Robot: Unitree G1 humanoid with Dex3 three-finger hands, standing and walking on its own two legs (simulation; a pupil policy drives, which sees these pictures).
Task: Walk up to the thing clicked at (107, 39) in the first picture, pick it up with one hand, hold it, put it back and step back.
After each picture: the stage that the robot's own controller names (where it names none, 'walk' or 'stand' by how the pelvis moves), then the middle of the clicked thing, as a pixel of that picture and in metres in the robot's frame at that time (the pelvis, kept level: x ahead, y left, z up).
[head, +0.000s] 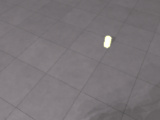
stand; (107, 41) +1.36 -0.30 -0.72
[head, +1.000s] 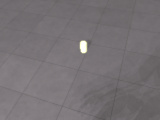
walk; (83, 46) +1.27 +0.06 -0.70
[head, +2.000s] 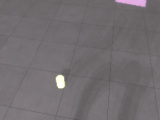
walk; (60, 81) +0.77 +0.22 -0.71
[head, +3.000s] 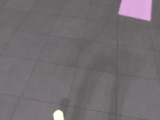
walk; (58, 117) +0.45 +0.16 -0.70
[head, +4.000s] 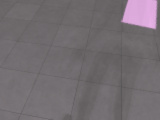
stand; out of the picture +0.33 +0.16 -0.72
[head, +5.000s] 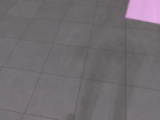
stand; out of the picture +0.31 +0.15 -0.71
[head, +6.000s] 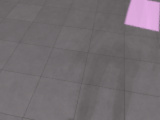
stand; out of the picture +0.30 +0.13 -0.73
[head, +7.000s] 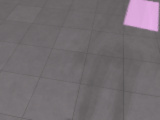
stand; out of the picture +0.31 +0.15 -0.73
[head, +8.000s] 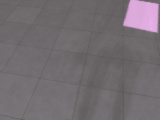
stand; out of the picture +0.30 +0.15 -0.73
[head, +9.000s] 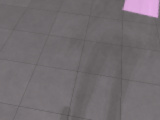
go down; out of the picture +0.31 +0.15 -0.71
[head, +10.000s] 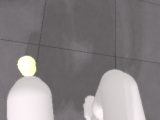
go down; (27, 67) +0.40 +0.17 -0.29
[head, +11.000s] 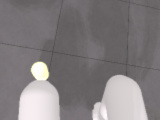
close in; (40, 72) +0.40 +0.15 -0.31
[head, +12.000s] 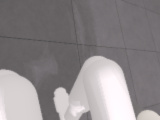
close in; out of the picture +0.40 +0.20 -0.23
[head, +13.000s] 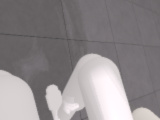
close; out of the picture +0.39 +0.21 -0.23
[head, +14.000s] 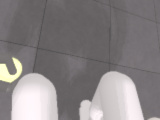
lift; (7, 73) +0.33 +0.23 -0.12
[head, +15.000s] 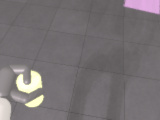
hold; (31, 89) +0.31 +0.17 +0.02
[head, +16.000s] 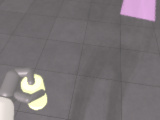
hold; (35, 92) +0.32 +0.16 +0.00
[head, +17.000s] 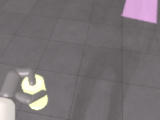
hold; (35, 92) +0.31 +0.16 +0.00
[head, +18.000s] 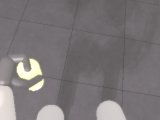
crouch; (31, 75) +0.37 +0.16 -0.07
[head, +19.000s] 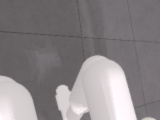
lower; out of the picture +0.41 +0.21 -0.22
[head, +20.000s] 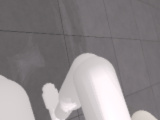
lower; out of the picture +0.42 +0.24 -0.23
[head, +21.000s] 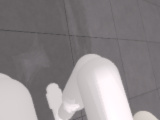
lower; out of the picture +0.42 +0.23 -0.23
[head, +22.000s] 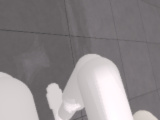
lower; out of the picture +0.41 +0.23 -0.23
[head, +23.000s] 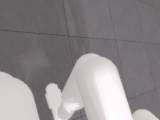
loosen; out of the picture +0.41 +0.22 -0.23
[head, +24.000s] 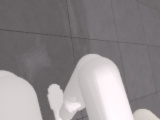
withdraw; out of the picture +0.39 +0.21 -0.23
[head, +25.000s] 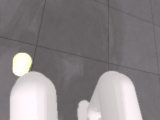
stand; (21, 65) +0.40 +0.18 -0.27
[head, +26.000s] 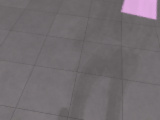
stand; out of the picture +0.33 +0.14 -0.64
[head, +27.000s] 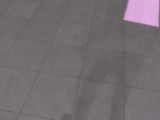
stand; out of the picture +0.33 +0.15 -0.67
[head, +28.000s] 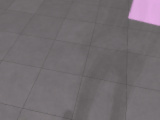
stand; out of the picture +0.34 +0.14 -0.67
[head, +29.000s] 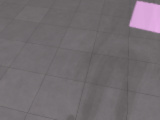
walk; out of the picture +0.35 +0.14 -0.72
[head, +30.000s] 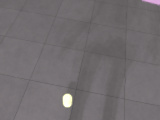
walk; (67, 100) +0.48 +0.07 -0.69
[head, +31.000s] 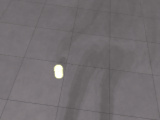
walk; (58, 71) +0.74 +0.15 -0.70
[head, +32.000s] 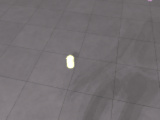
stand; (70, 61) +1.02 +0.16 -0.70
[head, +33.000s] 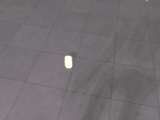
stand; (68, 62) +1.01 +0.14 -0.72
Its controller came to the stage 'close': yes
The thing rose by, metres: 0.72
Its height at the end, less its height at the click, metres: +0.00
